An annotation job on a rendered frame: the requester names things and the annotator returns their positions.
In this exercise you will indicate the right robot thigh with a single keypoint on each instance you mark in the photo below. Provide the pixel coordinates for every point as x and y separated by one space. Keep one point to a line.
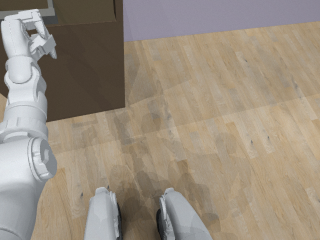
185 222

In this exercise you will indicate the robot left upper arm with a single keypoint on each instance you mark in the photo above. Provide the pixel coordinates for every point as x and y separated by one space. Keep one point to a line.
25 167

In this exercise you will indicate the handle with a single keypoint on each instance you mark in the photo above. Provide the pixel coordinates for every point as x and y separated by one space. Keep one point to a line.
48 15

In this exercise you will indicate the robot right shin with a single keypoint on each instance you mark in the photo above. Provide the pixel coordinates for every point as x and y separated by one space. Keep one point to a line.
167 225

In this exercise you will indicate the left robot forearm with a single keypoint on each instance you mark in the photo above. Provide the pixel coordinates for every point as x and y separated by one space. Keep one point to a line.
25 112

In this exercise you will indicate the left robot hand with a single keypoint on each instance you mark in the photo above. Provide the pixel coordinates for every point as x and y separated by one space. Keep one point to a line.
16 40

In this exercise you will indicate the cabinet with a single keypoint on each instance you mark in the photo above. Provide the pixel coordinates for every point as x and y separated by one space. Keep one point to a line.
88 75

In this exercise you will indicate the drawer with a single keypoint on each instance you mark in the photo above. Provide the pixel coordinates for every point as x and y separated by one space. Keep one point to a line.
67 11

